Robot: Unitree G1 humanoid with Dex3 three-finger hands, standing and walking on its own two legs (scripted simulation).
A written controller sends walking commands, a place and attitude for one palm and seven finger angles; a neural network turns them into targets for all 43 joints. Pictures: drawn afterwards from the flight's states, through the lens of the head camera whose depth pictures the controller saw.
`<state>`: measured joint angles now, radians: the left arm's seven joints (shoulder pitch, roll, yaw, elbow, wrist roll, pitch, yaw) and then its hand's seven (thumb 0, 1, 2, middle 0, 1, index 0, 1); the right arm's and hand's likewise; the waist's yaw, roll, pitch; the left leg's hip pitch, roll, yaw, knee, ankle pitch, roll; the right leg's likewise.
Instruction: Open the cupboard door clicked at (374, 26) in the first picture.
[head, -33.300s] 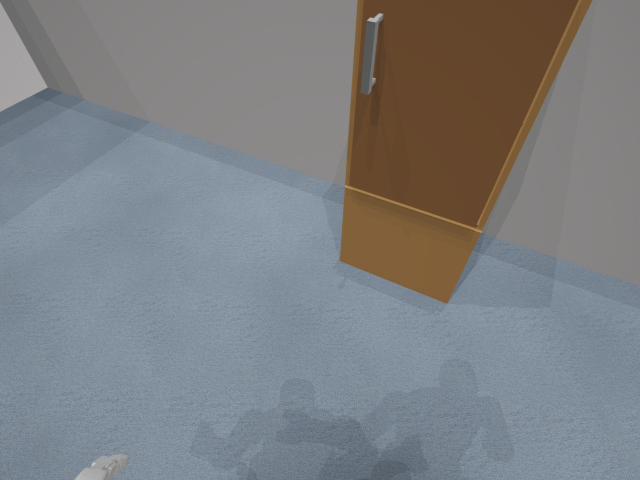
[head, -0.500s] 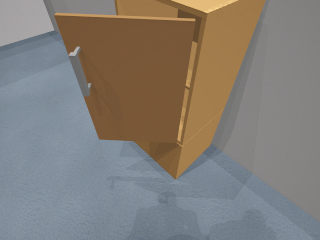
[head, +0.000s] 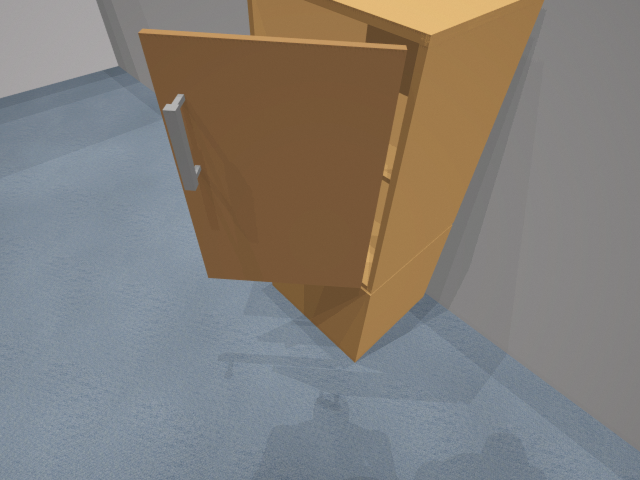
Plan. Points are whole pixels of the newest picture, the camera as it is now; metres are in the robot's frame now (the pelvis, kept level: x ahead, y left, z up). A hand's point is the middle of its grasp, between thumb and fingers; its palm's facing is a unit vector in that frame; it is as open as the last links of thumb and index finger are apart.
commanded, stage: shuffle to correct the standing spot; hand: left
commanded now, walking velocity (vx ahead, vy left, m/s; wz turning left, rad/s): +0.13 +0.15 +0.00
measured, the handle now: (185, 144) +0.61 +0.28 +0.09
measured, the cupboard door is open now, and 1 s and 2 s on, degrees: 43 43 43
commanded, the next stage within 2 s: come to a stop and stand still in 0.22 s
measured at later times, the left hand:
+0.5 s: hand out of the picture +0.10 +0.21 -0.17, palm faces +0.03 -0.98 -0.21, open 7.3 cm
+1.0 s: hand out of the picture +0.07 +0.20 -0.16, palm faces +0.03 -0.96 -0.26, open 7.4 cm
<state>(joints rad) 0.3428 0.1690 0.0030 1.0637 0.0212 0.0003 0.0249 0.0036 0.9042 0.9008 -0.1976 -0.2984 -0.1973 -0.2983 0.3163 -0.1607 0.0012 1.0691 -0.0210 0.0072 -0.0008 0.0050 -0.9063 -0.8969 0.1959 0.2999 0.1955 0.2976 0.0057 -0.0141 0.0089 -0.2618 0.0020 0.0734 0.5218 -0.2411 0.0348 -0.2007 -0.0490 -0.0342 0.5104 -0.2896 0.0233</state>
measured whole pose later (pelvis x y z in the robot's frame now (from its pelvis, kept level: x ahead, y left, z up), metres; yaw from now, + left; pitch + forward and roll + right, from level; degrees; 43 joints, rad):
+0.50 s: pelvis +0.06 +0.03 -0.01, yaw -1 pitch -1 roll +0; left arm 0.26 0.15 0.03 1.04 0.02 -0.03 0.04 0.01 0.93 0.90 -0.20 -0.30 -0.20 -0.30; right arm 0.35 -0.12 0.01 1.09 -0.01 0.00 -0.02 0.00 -0.90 -0.90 0.20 0.30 0.19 0.30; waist -0.01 0.01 0.03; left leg -0.20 -0.04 0.12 0.57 -0.36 0.04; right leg -0.26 -0.04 -0.13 0.59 -0.30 -0.03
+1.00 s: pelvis +0.02 +0.00 +0.00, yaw +1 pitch -2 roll +0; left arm 0.29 0.20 0.01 0.94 0.02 0.01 0.03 0.00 0.90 0.90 -0.20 -0.30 -0.20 -0.30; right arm 0.26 -0.21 -0.04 0.95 -0.02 0.01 -0.02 0.01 -0.91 -0.90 0.20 0.30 0.20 0.30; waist -0.02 0.02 0.02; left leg -0.23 -0.01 0.08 0.56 -0.29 0.04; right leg -0.27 0.00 -0.07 0.58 -0.27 -0.04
